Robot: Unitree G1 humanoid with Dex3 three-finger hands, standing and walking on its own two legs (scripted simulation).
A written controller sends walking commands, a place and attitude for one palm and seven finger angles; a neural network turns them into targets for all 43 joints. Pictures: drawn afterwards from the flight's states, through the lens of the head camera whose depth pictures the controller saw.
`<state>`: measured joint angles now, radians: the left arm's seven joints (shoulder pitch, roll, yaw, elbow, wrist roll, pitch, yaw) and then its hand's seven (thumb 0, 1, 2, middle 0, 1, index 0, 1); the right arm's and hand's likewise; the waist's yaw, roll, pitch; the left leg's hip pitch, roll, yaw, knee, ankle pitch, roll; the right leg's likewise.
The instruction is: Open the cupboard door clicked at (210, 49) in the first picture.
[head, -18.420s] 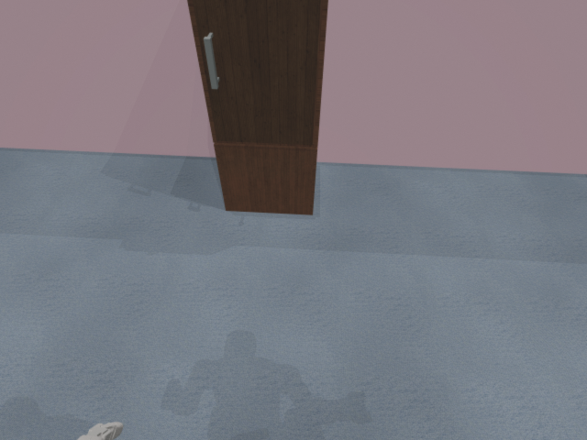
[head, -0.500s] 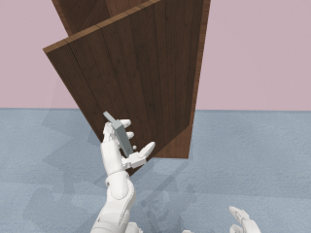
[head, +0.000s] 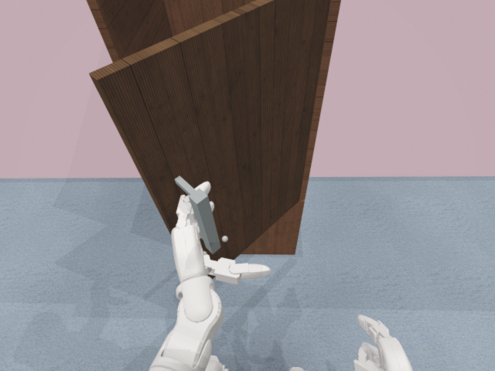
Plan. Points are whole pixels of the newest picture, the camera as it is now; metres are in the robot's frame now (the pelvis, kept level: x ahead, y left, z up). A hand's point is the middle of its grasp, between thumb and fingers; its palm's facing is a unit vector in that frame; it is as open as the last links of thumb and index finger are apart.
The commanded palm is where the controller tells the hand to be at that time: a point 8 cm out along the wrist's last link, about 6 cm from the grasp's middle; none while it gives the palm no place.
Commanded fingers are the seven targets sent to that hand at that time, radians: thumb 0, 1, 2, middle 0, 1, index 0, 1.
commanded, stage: slide the hand sideways off the handle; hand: left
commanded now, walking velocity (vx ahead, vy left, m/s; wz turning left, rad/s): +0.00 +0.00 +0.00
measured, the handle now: (198, 217) +0.36 +0.09 +0.05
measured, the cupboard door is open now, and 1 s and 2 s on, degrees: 46 47 47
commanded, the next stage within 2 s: draw the hand back to the body in 1.22 s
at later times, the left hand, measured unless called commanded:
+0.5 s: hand (210, 269) +0.27 +0.07 +0.05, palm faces -0.11 -0.99 +0.00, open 16.3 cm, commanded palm +0.25 +0.13 +0.05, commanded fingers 0.00 -0.50 0.30 -0.15 -0.30 -0.15 -0.30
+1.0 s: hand (178, 292) +0.23 +0.11 +0.05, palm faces -0.04 -1.00 -0.01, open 16.2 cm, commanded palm +0.20 +0.17 +0.05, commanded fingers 0.00 -0.50 0.30 -0.15 -0.30 -0.15 -0.30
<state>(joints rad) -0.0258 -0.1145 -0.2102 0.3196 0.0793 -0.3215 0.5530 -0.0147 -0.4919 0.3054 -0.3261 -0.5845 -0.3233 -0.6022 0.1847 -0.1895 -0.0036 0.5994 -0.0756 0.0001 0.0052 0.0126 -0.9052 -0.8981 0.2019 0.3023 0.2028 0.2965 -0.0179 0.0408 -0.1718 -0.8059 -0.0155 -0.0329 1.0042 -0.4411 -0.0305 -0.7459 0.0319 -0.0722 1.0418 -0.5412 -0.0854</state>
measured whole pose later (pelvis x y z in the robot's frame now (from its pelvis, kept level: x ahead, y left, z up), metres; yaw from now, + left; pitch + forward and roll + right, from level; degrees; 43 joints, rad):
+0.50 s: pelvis -0.02 +0.05 -0.01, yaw -2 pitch +13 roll -1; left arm 0.05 -0.03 -0.28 0.20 0.06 -0.38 0.22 -0.02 -0.50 0.30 -0.16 -0.31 -0.15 -0.31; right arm 0.24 -0.21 0.01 0.48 -0.03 0.01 0.04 0.01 -0.90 -0.90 0.20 0.30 0.20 0.30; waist -0.01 0.04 -0.14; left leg -0.86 -0.03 0.01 1.10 -0.46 0.04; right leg -0.79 0.02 -0.03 1.11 -0.53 -0.02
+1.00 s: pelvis +0.00 +0.04 -0.01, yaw -2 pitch +13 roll -1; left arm 0.36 0.06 -0.21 -0.06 -0.02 -0.35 0.10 -0.02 -0.50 0.30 -0.17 -0.31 -0.17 -0.31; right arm 0.24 -0.21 0.03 0.43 -0.01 0.01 0.01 0.01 -0.90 -0.90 0.20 0.30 0.20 0.30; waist 0.01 0.04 -0.15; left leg -0.83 -0.02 0.00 1.09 -0.49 0.02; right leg -0.75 0.03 -0.05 1.09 -0.56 -0.04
